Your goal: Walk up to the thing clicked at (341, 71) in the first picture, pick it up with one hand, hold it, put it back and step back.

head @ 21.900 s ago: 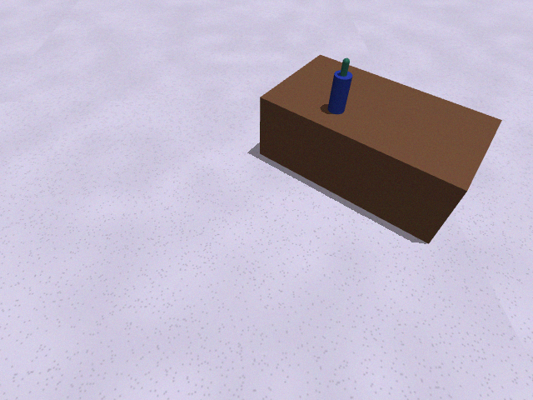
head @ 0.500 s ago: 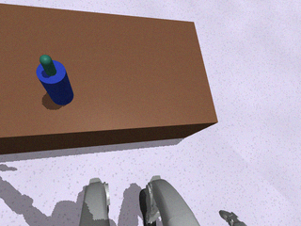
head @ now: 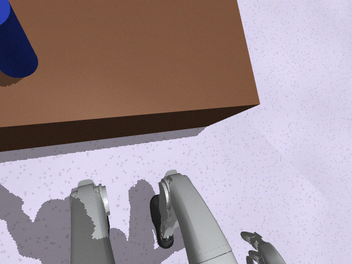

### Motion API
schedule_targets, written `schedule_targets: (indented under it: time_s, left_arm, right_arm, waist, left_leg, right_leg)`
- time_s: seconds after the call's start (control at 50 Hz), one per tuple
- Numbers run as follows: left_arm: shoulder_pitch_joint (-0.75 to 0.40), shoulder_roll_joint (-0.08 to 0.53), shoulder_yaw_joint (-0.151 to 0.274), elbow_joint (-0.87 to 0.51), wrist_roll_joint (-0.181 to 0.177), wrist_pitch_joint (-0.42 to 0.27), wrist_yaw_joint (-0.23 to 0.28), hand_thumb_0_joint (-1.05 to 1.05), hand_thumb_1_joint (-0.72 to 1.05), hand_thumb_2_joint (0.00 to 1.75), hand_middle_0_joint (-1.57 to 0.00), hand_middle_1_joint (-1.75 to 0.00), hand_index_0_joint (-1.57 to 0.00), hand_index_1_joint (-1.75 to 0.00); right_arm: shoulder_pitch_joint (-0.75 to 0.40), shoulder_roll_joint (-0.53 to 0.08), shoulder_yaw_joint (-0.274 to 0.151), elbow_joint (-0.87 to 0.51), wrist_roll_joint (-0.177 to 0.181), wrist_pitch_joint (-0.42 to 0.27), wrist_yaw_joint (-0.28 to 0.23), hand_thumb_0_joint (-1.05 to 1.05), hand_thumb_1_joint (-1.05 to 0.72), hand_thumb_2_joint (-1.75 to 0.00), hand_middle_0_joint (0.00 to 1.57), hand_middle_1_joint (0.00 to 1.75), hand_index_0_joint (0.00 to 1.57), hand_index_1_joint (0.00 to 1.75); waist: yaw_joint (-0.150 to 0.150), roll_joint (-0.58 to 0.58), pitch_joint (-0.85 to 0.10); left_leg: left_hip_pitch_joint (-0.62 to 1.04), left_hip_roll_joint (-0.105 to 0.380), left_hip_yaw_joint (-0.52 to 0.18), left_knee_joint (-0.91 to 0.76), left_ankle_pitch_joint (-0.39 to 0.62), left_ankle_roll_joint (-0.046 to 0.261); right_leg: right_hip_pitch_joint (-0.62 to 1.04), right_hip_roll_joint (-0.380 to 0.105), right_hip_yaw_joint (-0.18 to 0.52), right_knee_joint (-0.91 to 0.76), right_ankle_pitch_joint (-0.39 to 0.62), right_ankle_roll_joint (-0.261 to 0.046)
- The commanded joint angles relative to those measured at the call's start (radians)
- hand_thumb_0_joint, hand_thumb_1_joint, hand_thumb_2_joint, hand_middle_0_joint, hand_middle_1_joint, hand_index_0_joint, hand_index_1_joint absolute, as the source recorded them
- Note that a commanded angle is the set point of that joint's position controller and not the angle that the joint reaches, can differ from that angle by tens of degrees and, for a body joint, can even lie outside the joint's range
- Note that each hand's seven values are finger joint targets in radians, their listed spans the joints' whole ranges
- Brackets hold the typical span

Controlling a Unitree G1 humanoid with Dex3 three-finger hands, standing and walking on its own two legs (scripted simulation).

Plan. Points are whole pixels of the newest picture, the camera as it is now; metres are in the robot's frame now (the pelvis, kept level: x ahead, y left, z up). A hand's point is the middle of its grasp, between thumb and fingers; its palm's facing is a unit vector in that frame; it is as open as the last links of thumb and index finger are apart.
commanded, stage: approach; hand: left
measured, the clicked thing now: out of the picture +0.56 +0.27 -0.06
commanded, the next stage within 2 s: close in in 0.14 s
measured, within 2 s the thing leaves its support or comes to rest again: neither
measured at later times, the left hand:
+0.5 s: hand out of the picture +0.54 +0.29 -0.12, palm faces +0.35 -0.93 +0.03, open 17.6 cm
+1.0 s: hand out of the picture +0.54 +0.28 -0.11, palm faces +0.33 -0.95 -0.01, open 17.6 cm
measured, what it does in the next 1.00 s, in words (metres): lowers itself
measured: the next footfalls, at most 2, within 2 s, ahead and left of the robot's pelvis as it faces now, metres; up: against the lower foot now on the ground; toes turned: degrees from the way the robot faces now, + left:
none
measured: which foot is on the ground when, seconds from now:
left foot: down 0.00-1.00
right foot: down 0.00-1.00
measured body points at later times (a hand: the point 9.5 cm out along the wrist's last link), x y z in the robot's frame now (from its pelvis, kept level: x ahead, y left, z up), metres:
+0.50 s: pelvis -0.04 -0.02 -0.13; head +0.22 +0.05 +0.23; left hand +0.52 +0.34 -0.12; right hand -0.01 -0.28 -0.23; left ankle +0.05 +0.10 -0.50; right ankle +0.05 -0.13 -0.50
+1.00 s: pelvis -0.03 -0.02 -0.11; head +0.22 +0.06 +0.26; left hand +0.52 +0.33 -0.10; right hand +0.01 -0.29 -0.21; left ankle +0.05 +0.10 -0.50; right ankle +0.05 -0.13 -0.50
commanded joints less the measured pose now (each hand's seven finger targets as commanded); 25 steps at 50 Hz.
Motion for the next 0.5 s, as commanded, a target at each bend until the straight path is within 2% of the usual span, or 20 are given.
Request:
schedule_targets:
  time_s: [0.0, 0.04, 0.06, 0.1, 0.14, 0.16, 0.2, 0.26, 0.3, 0.32, 0.34, 0.38, 0.4, 0.44, 0.48]
  left_arm:
    - [-0.392, 0.369, 0.021, -0.251, 0.010, -0.071, 0.035, 0.00, -0.61, 0.14, 0.00, -0.09, 0.00, -0.10]
    - [-0.391, 0.367, 0.026, -0.194, 0.028, -0.064, 0.067, 0.00, -0.60, 0.15, 0.00, -0.10, 0.00, -0.10]
    - [-0.402, 0.344, 0.018, -0.174, 0.033, -0.062, 0.082, 0.00, -0.61, 0.14, 0.00, -0.10, -0.01, -0.10]
    - [-0.376, 0.306, 0.006, -0.123, 0.044, -0.064, 0.104, 0.00, -0.60, 0.13, 0.00, -0.10, -0.01, -0.10]
    - [-0.347, 0.269, -0.022, -0.109, 0.061, -0.075, 0.113, 0.00, -0.60, 0.13, -0.01, -0.11, -0.02, -0.10]
    - [-0.325, 0.263, -0.032, -0.103, 0.072, -0.076, 0.119, 0.00, -0.60, 0.12, -0.01, -0.11, -0.02, -0.10]
    - [-0.338, 0.206, -0.077, -0.099, 0.079, -0.078, 0.123, 0.00, -0.60, 0.12, -0.01, -0.12, -0.03, -0.11]
    - [-0.368, 0.229, -0.052, -0.178, 0.042, -0.080, 0.143, 0.00, -0.61, 0.07, -0.04, -0.11, -0.06, -0.09]
    - [-0.428, 0.274, -0.025, -0.300, 0.023, -0.084, 0.171, 0.00, -0.61, 0.06, -0.04, -0.10, -0.06, -0.09]
    - [-0.471, 0.270, -0.021, -0.349, 0.021, -0.084, 0.186, 0.00, -0.61, 0.06, -0.04, -0.10, -0.06, -0.09]
    - [-0.495, 0.293, -0.015, -0.398, 0.030, -0.083, 0.209, 0.00, -0.61, 0.07, -0.04, -0.11, -0.06, -0.10]
    - [-0.498, 0.300, -0.004, -0.445, 0.058, -0.073, 0.255, 0.00, -0.61, 0.07, -0.04, -0.11, -0.06, -0.10]
    - [-0.518, 0.261, -0.036, -0.465, 0.068, -0.066, 0.270, 0.00, -0.61, 0.06, -0.04, -0.10, -0.06, -0.09]
    - [-0.496, 0.164, -0.112, -0.417, 0.092, -0.031, 0.284, 0.00, -0.61, 0.06, -0.05, -0.10, -0.06, -0.09]
    - [-0.471, 0.160, -0.130, -0.392, 0.106, -0.005, 0.297, 0.00, -0.61, 0.04, -0.05, -0.09, -0.06, -0.08]
  right_arm:
    - [0.246, -0.243, -0.081, 0.010, -0.010, 0.029, -0.003, 0.00, -0.88, -0.89, 0.20, 0.30, 0.20, 0.30]
    - [0.247, -0.241, -0.070, 0.017, -0.016, 0.042, 0.002, 0.00, -0.88, -0.89, 0.20, 0.30, 0.20, 0.30]
    - [0.250, -0.239, -0.064, 0.016, -0.019, 0.048, 0.005, 0.00, -0.89, -0.89, 0.20, 0.30, 0.20, 0.30]
    - [0.234, -0.239, -0.055, 0.005, -0.024, 0.057, 0.010, 0.00, -0.89, -0.89, 0.20, 0.30, 0.20, 0.30]
    - [0.220, -0.243, -0.056, -0.010, -0.029, 0.062, 0.017, 0.00, -0.89, -0.89, 0.20, 0.30, 0.20, 0.30]
    - [0.218, -0.247, -0.059, -0.017, -0.030, 0.065, 0.022, 0.00, -0.89, -0.89, 0.20, 0.30, 0.20, 0.30]
    - [0.220, -0.245, -0.058, -0.019, -0.033, 0.071, 0.030, 0.00, -0.89, -0.89, 0.20, 0.30, 0.20, 0.30]
    - [0.217, -0.249, -0.058, -0.039, -0.024, 0.079, 0.037, 0.00, -0.89, -0.89, 0.20, 0.30, 0.20, 0.30]
    - [0.217, -0.251, -0.061, -0.043, -0.021, 0.085, 0.039, 0.00, -0.89, -0.89, 0.20, 0.30, 0.20, 0.30]
    - [0.223, -0.251, -0.068, -0.035, -0.018, 0.091, 0.037, 0.00, -0.90, -0.89, 0.20, 0.30, 0.20, 0.30]
    - [0.221, -0.248, -0.072, -0.035, -0.021, 0.096, 0.037, 0.00, -0.90, -0.89, 0.20, 0.30, 0.20, 0.30]
    - [0.221, -0.239, -0.079, -0.018, -0.023, 0.107, 0.034, 0.00, -0.90, -0.90, 0.20, 0.30, 0.20, 0.30]
    - [0.213, -0.238, -0.087, -0.015, -0.023, 0.112, 0.031, 0.00, -0.91, -0.90, 0.20, 0.30, 0.20, 0.30]
    - [0.227, -0.231, -0.098, 0.000, -0.020, 0.118, 0.025, 0.00, -0.91, -0.90, 0.20, 0.30, 0.20, 0.30]
    - [0.225, -0.222, -0.099, 0.012, -0.019, 0.119, 0.017, 0.00, -0.91, -0.90, 0.20, 0.30, 0.20, 0.30]
  waist:
    - [0.059, 0.572, -0.814]
    - [0.036, 0.529, -0.758]
    - [0.014, 0.496, -0.727]
    - [-0.011, 0.422, -0.651]
    - [-0.020, 0.390, -0.618]
    - [-0.012, 0.390, -0.617]
    - [-0.030, 0.389, -0.623]
    - [-0.010, 0.354, -0.685]
    - [0.017, 0.403, -0.781]
    - [0.021, 0.445, -0.811]
    - [0.037, 0.482, -0.854]
    - [0.056, 0.551, -0.885]
    - [0.047, 0.564, -0.888]
    - [0.009, 0.561, -0.829]
    - [0.006, 0.515, -0.752]
  left_leg:
    - [0.849, 0.031, -0.086, -0.115, 0.602, -0.036]
    - [0.732, 0.029, -0.087, -0.062, 0.560, -0.028]
    - [0.660, 0.026, -0.081, -0.032, 0.522, -0.020]
    - [0.507, 0.021, -0.076, 0.015, 0.434, -0.009]
    - [0.415, 0.022, -0.069, 0.047, 0.352, -0.005]
    - [0.387, 0.021, -0.063, 0.055, 0.322, -0.006]
    - [0.345, 0.021, -0.056, 0.089, 0.291, -0.006]
    - [0.244, 0.017, -0.032, 0.133, 0.209, -0.002]
    - [0.262, 0.018, -0.025, 0.150, 0.201, -0.008]
    - [0.298, 0.020, -0.032, 0.148, 0.208, -0.014]
    - [0.308, 0.018, -0.023, 0.153, 0.210, -0.018]
    - [0.365, 0.022, -0.026, 0.149, 0.237, -0.028]
    - [0.379, 0.021, -0.027, 0.142, 0.230, -0.030]
    - [0.363, 0.022, -0.026, 0.136, 0.199, -0.030]
    - [0.280, 0.017, -0.007, 0.146, 0.148, -0.020]
  right_leg:
    - [0.037, 0.004, 0.035, -0.033, 0.320, -0.073]
    - [0.014, 0.006, 0.028, 0.010, 0.318, -0.069]
    - [0.017, 0.006, 0.023, 0.020, 0.317, -0.066]
    - [0.010, 0.009, 0.011, 0.054, 0.300, -0.061]
    - [-0.011, 0.010, 0.002, 0.082, 0.261, -0.057]
    - [-0.020, 0.011, 0.000, 0.097, 0.241, -0.058]
    - [-0.034, 0.014, -0.008, 0.121, 0.230, -0.056]
    - [0.015, 0.021, -0.004, 0.144, 0.191, -0.047]
    - [0.042, 0.022, -0.003, 0.173, 0.185, -0.047]
    - [0.015, 0.020, -0.009, 0.192, 0.185, -0.051]
    - [0.029, 0.020, -0.005, 0.203, 0.187, -0.053]
    - [0.007, 0.018, -0.006, 0.227, 0.204, -0.060]
    - [-0.006, 0.018, -0.006, 0.226, 0.198, -0.063]
    - [-0.032, 0.017, -0.008, 0.215, 0.187, -0.065]
    - [-0.024, 0.019, 0.001, 0.188, 0.165, -0.060]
